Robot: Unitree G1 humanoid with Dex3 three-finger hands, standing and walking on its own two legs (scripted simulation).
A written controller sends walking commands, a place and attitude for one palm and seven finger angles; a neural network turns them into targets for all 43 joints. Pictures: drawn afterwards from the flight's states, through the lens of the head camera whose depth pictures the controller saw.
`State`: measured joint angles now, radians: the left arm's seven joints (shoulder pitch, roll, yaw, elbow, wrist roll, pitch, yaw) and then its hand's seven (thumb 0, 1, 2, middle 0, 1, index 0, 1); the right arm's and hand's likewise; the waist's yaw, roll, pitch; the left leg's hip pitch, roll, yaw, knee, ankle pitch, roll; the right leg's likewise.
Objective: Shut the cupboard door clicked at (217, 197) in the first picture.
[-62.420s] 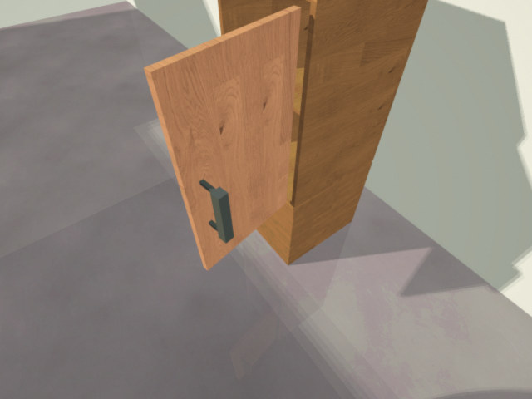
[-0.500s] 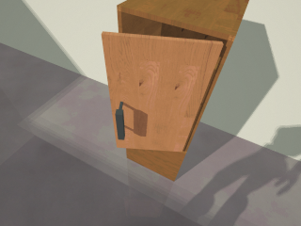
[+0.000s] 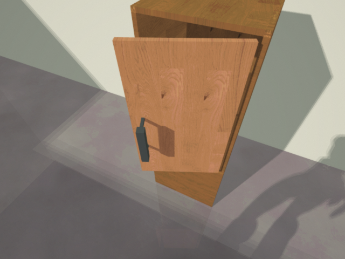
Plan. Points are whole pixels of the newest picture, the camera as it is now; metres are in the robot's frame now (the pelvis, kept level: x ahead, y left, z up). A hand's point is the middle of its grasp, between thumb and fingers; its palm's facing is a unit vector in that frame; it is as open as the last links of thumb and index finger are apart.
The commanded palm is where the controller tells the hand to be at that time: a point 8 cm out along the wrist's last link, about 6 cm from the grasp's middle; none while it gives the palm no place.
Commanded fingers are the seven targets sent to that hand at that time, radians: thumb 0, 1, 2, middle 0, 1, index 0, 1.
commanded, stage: look again from close up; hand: left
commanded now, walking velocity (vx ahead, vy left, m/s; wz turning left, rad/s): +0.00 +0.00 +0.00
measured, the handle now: (144, 140) +0.50 +0.14 -0.08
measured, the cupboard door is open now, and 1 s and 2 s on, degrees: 24 24 24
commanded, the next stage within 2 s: raise the hand and make a fist in 0.32 s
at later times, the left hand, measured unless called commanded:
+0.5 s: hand out of the picture +0.10 +0.16 -0.13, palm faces +0.16 -0.96 -0.22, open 7.4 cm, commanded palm +0.10 +0.20 -0.07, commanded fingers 0.00 0.90 0.90 -0.27 -0.38 -0.27 -0.38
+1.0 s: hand out of the picture +0.11 +0.15 -0.07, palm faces +0.02 -1.00 -0.03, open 5.4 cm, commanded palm +0.10 +0.20 -0.07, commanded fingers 0.00 0.90 0.90 -0.73 -0.88 -0.73 -0.88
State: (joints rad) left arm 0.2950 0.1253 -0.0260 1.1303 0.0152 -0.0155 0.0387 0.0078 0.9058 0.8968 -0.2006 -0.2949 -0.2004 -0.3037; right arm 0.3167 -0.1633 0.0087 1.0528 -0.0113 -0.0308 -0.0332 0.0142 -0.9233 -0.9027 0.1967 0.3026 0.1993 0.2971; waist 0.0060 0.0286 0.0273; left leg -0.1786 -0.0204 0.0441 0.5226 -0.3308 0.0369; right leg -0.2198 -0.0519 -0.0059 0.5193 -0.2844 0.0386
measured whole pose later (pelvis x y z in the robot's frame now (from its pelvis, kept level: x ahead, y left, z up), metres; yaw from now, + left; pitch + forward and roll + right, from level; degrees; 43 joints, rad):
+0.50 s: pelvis +0.00 -0.04 +0.00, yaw -1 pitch +0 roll +1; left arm 0.37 0.18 0.05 0.59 -0.08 0.01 0.04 0.02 0.90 0.90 -0.21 -0.30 -0.21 -0.31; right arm 0.31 -0.20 0.01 0.97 0.01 -0.14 -0.08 0.01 -0.91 -0.90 0.20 0.30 0.20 0.30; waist 0.01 0.01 0.05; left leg -0.20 0.02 0.05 0.54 -0.34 -0.01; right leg -0.27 -0.01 -0.01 0.59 -0.32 -0.01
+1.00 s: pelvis -0.08 -0.04 -0.13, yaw +3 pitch +14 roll -2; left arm 0.38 0.23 0.13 -0.01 -0.28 -0.48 -0.33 0.02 0.90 0.90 -0.56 -0.69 -0.56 -0.69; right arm 0.16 -0.23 0.01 0.50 0.02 -0.29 -0.07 0.01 -0.90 -0.90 0.20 0.30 0.20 0.30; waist 0.06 0.01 -0.13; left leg -1.07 0.02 -0.08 1.39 -0.57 -0.03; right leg -1.06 -0.03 -0.11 1.33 -0.53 -0.04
